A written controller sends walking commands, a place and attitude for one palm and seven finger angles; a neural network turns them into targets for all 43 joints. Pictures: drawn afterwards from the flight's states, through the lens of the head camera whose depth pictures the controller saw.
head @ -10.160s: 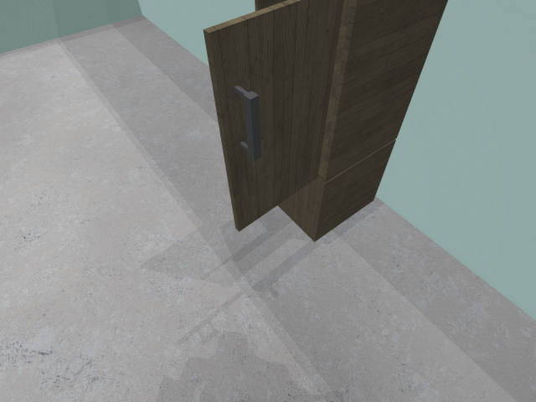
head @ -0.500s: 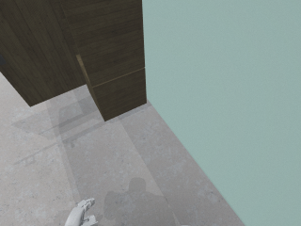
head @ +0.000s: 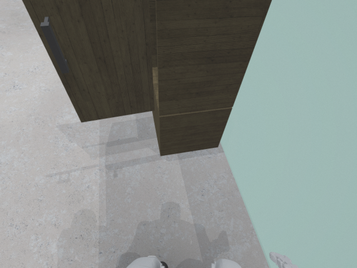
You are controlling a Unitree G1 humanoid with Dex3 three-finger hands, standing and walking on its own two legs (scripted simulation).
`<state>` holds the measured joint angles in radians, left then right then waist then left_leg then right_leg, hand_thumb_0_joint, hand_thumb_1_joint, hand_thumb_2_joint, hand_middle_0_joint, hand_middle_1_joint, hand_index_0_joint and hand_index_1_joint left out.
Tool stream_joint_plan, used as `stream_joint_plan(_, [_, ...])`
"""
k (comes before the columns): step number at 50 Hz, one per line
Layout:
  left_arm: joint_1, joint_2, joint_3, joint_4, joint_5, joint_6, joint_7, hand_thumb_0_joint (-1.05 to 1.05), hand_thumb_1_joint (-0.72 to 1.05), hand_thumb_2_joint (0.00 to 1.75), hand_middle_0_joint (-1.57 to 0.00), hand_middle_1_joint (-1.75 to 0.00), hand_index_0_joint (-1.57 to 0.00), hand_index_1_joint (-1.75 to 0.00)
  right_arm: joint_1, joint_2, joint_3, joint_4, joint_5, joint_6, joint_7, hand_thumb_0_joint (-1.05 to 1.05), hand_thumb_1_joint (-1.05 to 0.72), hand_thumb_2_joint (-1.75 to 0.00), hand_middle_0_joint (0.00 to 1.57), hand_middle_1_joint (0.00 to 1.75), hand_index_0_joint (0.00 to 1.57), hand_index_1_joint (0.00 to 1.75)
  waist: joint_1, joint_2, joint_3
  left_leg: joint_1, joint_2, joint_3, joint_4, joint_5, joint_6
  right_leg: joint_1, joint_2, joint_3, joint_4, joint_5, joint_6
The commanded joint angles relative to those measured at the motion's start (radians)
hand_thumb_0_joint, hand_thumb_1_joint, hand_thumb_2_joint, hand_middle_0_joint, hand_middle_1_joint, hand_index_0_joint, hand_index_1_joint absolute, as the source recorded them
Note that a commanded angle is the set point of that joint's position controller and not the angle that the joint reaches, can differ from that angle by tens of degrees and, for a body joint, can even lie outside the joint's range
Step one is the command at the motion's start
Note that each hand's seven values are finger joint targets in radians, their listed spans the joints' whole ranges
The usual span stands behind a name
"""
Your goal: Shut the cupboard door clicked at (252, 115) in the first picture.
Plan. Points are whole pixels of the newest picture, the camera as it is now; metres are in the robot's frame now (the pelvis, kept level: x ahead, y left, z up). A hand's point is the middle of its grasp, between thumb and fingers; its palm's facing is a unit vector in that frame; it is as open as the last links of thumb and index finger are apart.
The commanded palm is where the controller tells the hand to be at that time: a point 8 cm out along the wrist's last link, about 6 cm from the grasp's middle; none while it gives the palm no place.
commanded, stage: turn to face it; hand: left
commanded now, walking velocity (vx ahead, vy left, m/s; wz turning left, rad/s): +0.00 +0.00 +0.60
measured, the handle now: (56, 46) +0.68 +0.47 +0.06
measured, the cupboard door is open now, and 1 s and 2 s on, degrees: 93 93 93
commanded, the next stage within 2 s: take the last steps up to it in 0.58 s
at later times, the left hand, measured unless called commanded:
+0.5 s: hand (128, 250) +0.17 +0.14 -0.13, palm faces +0.24 -0.93 -0.27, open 7.4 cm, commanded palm none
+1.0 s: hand out of the picture +0.05 +0.15 -0.16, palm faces +0.47 -0.86 -0.21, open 7.4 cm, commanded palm none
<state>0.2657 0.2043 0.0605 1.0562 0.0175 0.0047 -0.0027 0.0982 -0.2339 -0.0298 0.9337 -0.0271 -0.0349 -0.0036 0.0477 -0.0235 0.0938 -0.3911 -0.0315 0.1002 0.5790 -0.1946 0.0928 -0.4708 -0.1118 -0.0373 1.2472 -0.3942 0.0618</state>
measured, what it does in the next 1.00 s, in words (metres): walks ahead, turning left: right foot, then left foot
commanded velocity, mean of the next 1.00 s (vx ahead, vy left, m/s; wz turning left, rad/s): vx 0.10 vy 0.03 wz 0.31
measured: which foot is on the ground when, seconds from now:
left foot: down 0.00-0.38, up 0.40-0.80, down 0.82-1.00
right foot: up 0.00-0.36, down 0.38-0.82, up 0.84-1.00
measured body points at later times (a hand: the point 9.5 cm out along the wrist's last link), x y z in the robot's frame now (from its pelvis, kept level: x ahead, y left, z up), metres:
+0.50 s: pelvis +0.09 -0.07 +0.01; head +0.15 -0.09 +0.46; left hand +0.15 +0.19 -0.11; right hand +0.19 -0.32 -0.15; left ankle +0.04 +0.04 -0.65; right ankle +0.10 -0.17 -0.73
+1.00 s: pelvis +0.13 -0.04 +0.01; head +0.15 -0.02 +0.46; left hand +0.03 +0.19 -0.14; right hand +0.31 -0.21 -0.13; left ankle +0.07 +0.04 -0.73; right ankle +0.18 -0.16 -0.66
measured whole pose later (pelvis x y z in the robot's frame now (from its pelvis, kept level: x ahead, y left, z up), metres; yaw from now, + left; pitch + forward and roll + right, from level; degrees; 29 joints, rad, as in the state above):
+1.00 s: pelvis +0.13 -0.04 +0.01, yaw +24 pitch +0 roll +1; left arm 0.27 0.22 0.05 1.04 0.03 0.02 -0.02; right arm 0.19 -0.18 -0.01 0.98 -0.03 -0.02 -0.01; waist 0.05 -0.02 0.06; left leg -0.15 -0.03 0.04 0.43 -0.28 0.05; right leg -0.47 -0.10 -0.05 1.04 -0.40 0.01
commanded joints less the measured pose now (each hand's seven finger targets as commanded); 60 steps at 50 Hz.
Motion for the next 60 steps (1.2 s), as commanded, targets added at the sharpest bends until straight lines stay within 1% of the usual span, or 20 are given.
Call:
stream_joint_plan(1, [0.070,0.070,0.020,-0.083,0.004,0.005,0.007,0.00,0.90,0.90,-0.20,-0.30,-0.20,-0.30,0.077,-0.158,-0.043,-0.038,0.008,0.001,-0.011,0.00,-0.90,-0.90,0.20,0.30,0.20,0.30,-0.024,0.092,-0.172,0.123,0.262,-0.276,-0.286,0.247,0.066,-0.040,-0.007,0.037,-0.063,0.072,0.018])
stream_joint_plan(11, [-0.149,0.082,0.018,-0.216,0.002,0.011,0.019,0.00,0.90,0.90,-0.20,-0.30,-0.20,-0.30,0.150,-0.149,-0.071,-0.026,-0.001,0.036,-0.009,0.00,-0.90,-0.90,0.20,0.30,0.20,0.30,-0.078,0.145,-0.154,0.213,0.236,-0.411,-0.236,0.231,0.086,-0.041,0.052,0.044,-0.362,0.022,0.020])
stream_joint_plan(16, [-0.090,0.094,0.018,-0.224,-0.007,-0.002,0.026,0.00,0.90,0.90,-0.20,-0.30,-0.20,-0.30,0.111,-0.151,-0.077,-0.043,0.005,0.050,-0.013,0.00,-0.90,-0.90,0.20,0.30,0.20,0.30,-0.038,0.165,-0.175,0.114,0.193,-0.433,-0.124,0.367,0.046,0.245,0.108,0.026,-0.684,0.104,-0.005])
stream_joint_plan(17, [-0.037,0.121,0.025,-0.215,-0.006,-0.013,0.031,0.00,0.90,0.90,-0.20,-0.30,-0.20,-0.30,0.093,-0.134,-0.076,-0.049,0.013,0.050,-0.010,0.00,-0.90,-0.90,0.20,0.30,0.20,0.30,-0.009,0.095,-0.188,0.050,0.158,-0.409,-0.060,0.307,0.005,0.378,0.069,0.061,-0.843,0.222,-0.011])
stream_joint_plan(18, [-0.003,0.192,0.039,-0.203,0.005,-0.025,0.039,0.00,0.90,0.90,-0.20,-0.30,-0.20,-0.30,0.107,-0.085,-0.070,-0.061,0.023,0.046,-0.004,0.00,-0.90,-0.90,0.20,0.30,0.20,0.30,-0.007,-0.097,-0.219,-0.127,0.052,-0.277,0.093,0.039,-0.073,0.561,-0.144,0.254,-0.915,0.391,-0.071])
stream_joint_plan(19, [0.007,0.248,0.043,-0.206,0.010,-0.025,0.039,0.00,0.90,0.90,-0.20,-0.30,-0.20,-0.30,0.113,-0.069,-0.066,-0.079,0.022,0.048,0.000,0.00,-0.90,-0.90,0.20,0.30,0.20,0.30,-0.004,-0.218,-0.201,-0.198,-0.049,-0.126,0.321,-0.420,-0.133,0.519,-0.377,0.395,-0.917,0.585,-0.207])
stream_joint_plan(21, [-0.037,0.182,0.026,-0.210,-0.002,-0.029,0.045,0.00,0.90,0.90,-0.20,-0.30,-0.20,-0.30,0.096,-0.087,-0.070,-0.046,0.009,0.073,0.001,0.00,-0.90,-0.90,0.20,0.30,0.20,0.30,-0.036,-0.164,-0.147,-0.206,0.017,-0.158,0.595,-0.365,-0.142,0.417,-0.291,0.284,-0.883,0.742,-0.233])
stream_joint_plan(25, [-0.043,0.126,0.010,-0.204,-0.008,-0.035,0.041,0.00,0.90,0.90,-0.20,-0.30,-0.20,-0.30,0.082,-0.062,-0.054,-0.027,0.010,0.089,0.013,0.00,-0.90,-0.90,0.20,0.30,0.20,0.30,-0.050,-0.156,-0.127,-0.207,0.047,-0.111,0.594,-0.221,-0.164,0.439,-0.187,0.056,-0.863,0.883,-0.175])
stream_joint_plan(34, [0.071,0.170,0.019,-0.114,0.007,-0.032,0.037,0.00,0.90,0.90,-0.20,-0.30,-0.20,-0.30,-0.031,-0.027,-0.022,-0.023,0.019,0.077,0.013,0.00,-0.90,-0.90,0.20,0.30,0.20,0.30,-0.003,-0.182,-0.134,-0.033,0.015,-0.022,0.164,-0.246,-0.140,0.491,-0.197,0.033,-0.809,0.972,-0.191])
stream_joint_plan(38, [0.046,0.181,0.019,-0.084,-0.002,-0.038,0.024,0.00,0.90,0.90,-0.20,-0.30,-0.20,-0.30,0.042,-0.051,-0.017,0.003,0.010,0.052,0.009,0.00,-0.90,-0.90,0.20,0.30,0.20,0.30,-0.058,-0.138,-0.131,0.212,-0.002,0.015,-0.093,-0.098,-0.106,0.351,-0.195,0.016,-0.762,0.701,-0.147])
stream_joint_plan(39, [0.020,0.174,0.017,-0.091,-0.007,-0.037,0.016,0.00,0.90,0.90,-0.20,-0.30,-0.20,-0.30,0.103,-0.090,-0.025,0.018,0.006,0.042,0.008,0.00,-0.90,-0.90,0.20,0.30,0.20,0.30,-0.094,-0.074,-0.146,0.357,0.050,-0.033,-0.170,-0.036,-0.069,0.231,-0.162,-0.020,-0.657,0.547,-0.111])
stream_joint_plan(40, [0.015,0.124,0.012,-0.114,-0.009,-0.034,0.005,0.00,0.90,0.90,-0.20,-0.30,-0.20,-0.30,0.179,-0.186,-0.050,0.029,-0.006,0.033,0.003,0.00,-0.90,-0.90,0.20,0.30,0.20,0.30,-0.130,0.170,-0.186,0.510,0.266,-0.317,-0.198,0.049,0.040,0.011,-0.031,-0.116,-0.445,0.173,-0.049])
stream_joint_plan(41, [-0.046,0.088,-0.004,-0.159,-0.001,-0.032,0.003,0.00,0.90,0.90,-0.20,-0.30,-0.20,-0.30,0.252,-0.246,-0.058,0.038,-0.006,0.041,-0.003,0.00,-0.90,-0.90,0.20,0.30,0.20,0.30,-0.155,0.283,-0.157,0.510,0.435,-0.508,-0.288,0.101,0.171,-0.147,0.041,-0.106,-0.212,-0.234,-0.038])
stream_joint_plan(43, [-0.125,0.102,0.003,-0.158,0.005,-0.023,0.003,0.00,0.90,0.90,-0.20,-0.30,-0.20,-0.30,0.214,-0.189,-0.045,0.025,0.000,0.029,-0.020,0.00,-0.90,-0.90,0.20,0.30,0.20,0.30,-0.128,0.207,-0.083,0.391,0.381,-0.480,-0.320,-0.014,0.174,-0.222,0.004,0.027,-0.071,-0.157,-0.047])
stream_joint_plan(46, [-0.037,0.079,-0.002,-0.105,0.009,-0.015,-0.014,0.00,0.90,0.90,-0.20,-0.30,-0.20,-0.30,0.132,-0.127,-0.027,0.006,0.003,0.006,-0.018,0.00,-0.90,-0.90,0.20,0.30,0.20,0.30,-0.050,0.136,-0.021,0.255,0.276,-0.310,-0.369,-0.038,0.107,-0.117,-0.006,0.010,-0.131,-0.004,-0.050])
stream_joint_plan(53, [-0.106,0.047,-0.012,-0.130,0.010,-0.026,-0.021,0.00,0.90,0.90,-0.20,-0.30,-0.20,-0.30,0.223,-0.108,-0.034,0.060,0.000,-0.006,-0.010,0.00,-0.90,-0.90,0.20,0.30,0.20,0.30,-0.064,0.131,0.004,0.216,0.241,-0.230,-0.388,-0.066,0.103,0.033,0.024,-0.058,-0.500,0.059,-0.050])
stream_joint_plan(56, [-0.048,0.054,-0.003,-0.112,0.010,-0.030,-0.024,0.00,0.90,0.90,-0.20,-0.30,-0.20,-0.30,0.207,-0.111,-0.033,0.074,0.001,-0.002,-0.010,0.00,-0.90,-0.90,0.20,0.30,0.20,0.30,-0.022,0.110,-0.008,0.137,0.215,-0.204,-0.309,-0.146,0.073,0.223,0.059,-0.081,-0.637,0.110,-0.049])
stream_joint_plan(58, [0.128,0.129,0.023,-0.060,0.013,-0.047,-0.015,0.00,0.90,0.90,-0.20,-0.30,-0.20,-0.30,0.196,-0.067,-0.024,0.072,0.012,-0.005,-0.006,0.00,-0.90,-0.90,0.20,0.30,0.20,0.30,0.056,-0.027,-0.063,-0.055,0.087,-0.096,-0.033,-0.215,-0.006,0.536,-0.032,0.078,-0.819,0.022,-0.092])
stream_joint_plan(59, [0.234,0.221,0.041,-0.029,0.014,-0.055,-0.007,0.00,0.90,0.90,-0.20,-0.30,-0.20,-0.30,0.214,-0.027,-0.019,0.047,0.017,-0.007,0.002,0.00,-0.90,-0.90,0.20,0.30,0.20,0.30,0.084,-0.266,-0.101,-0.238,-0.021,-0.001,0.228,-0.346,-0.061,0.674,-0.283,0.428,-0.977,-0.097,-0.196])
stream_joint_plan(60, [0.262,0.235,0.046,-0.031,0.003,-0.055,0.004,0.00,0.90,0.90,-0.20,-0.30,-0.20,-0.30,0.170,-0.073,-0.027,0.030,0.010,-0.001,0.003,0.00,-0.90,-0.90,0.20,0.30,0.20,0.30,0.094,-0.244,-0.110,-0.264,0.026,-0.079,0.452,-0.425,-0.068,0.592,-0.384,0.589,-1.093,-0.225,-0.277])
